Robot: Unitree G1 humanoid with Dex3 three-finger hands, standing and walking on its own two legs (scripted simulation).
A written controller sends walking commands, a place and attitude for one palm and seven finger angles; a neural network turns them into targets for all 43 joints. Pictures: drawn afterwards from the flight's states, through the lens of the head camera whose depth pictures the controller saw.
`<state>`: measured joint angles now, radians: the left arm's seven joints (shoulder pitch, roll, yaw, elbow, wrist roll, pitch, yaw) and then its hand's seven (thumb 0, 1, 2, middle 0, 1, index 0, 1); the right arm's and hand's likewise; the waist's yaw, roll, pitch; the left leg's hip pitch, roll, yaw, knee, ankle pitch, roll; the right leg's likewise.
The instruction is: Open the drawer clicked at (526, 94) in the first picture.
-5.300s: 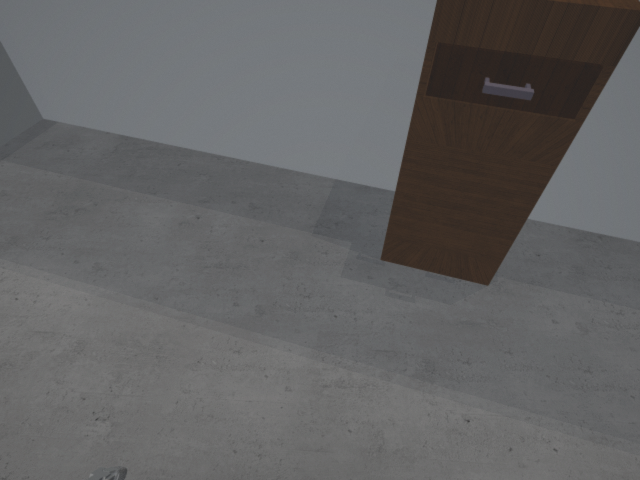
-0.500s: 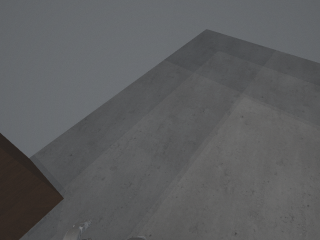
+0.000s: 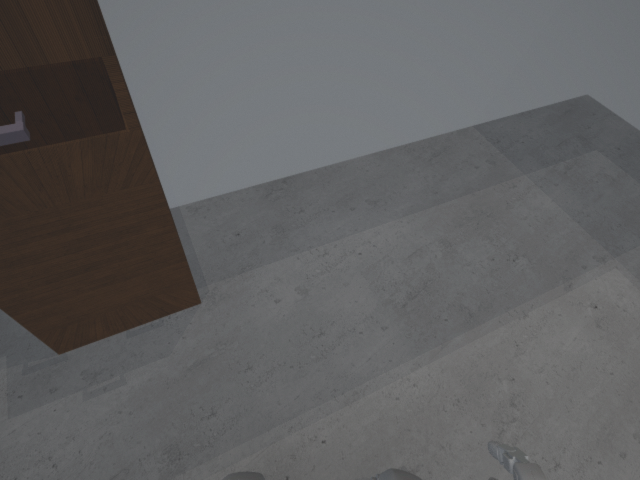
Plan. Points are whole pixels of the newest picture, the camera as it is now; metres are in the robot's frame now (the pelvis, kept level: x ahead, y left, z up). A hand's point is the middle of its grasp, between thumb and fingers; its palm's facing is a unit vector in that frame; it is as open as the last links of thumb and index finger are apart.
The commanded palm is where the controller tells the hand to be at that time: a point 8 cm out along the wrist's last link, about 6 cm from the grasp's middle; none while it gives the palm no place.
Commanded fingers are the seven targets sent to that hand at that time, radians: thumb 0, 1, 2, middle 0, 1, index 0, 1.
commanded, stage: turn to face it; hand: left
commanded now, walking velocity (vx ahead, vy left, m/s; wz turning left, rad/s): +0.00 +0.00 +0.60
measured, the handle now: out of the picture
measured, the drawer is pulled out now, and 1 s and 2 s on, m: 0.00 0.00 0.00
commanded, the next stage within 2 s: take the last steps up to it in 0.64 s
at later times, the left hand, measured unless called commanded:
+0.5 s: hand out of the picture +0.05 +0.18 -0.12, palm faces +0.28 -0.92 -0.29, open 7.4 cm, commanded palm none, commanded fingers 0.00 0.90 0.90 -0.20 -0.30 -0.20 -0.30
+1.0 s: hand out of the picture -0.15 +0.18 -0.17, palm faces +0.48 -0.85 -0.20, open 7.4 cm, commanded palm none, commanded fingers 0.00 0.90 0.90 -0.20 -0.30 -0.20 -0.30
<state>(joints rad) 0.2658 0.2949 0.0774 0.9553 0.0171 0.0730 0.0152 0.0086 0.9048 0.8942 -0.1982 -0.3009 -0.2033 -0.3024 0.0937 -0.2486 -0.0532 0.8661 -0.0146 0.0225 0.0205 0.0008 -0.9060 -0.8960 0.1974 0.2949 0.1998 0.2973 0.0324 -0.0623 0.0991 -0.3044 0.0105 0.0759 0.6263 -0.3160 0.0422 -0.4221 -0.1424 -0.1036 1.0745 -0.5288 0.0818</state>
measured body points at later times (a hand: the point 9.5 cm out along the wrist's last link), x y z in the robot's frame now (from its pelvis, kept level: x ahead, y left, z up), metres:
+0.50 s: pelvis -0.01 -0.04 +0.01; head +0.02 -0.07 +0.46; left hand +0.04 +0.22 -0.10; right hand +0.10 -0.28 -0.15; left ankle -0.04 +0.09 -0.66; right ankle +0.02 -0.14 -0.73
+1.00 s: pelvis -0.04 +0.01 +0.02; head -0.05 +0.03 +0.47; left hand -0.17 +0.23 -0.15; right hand +0.14 -0.17 -0.11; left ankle -0.09 +0.08 -0.73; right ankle +0.01 -0.13 -0.65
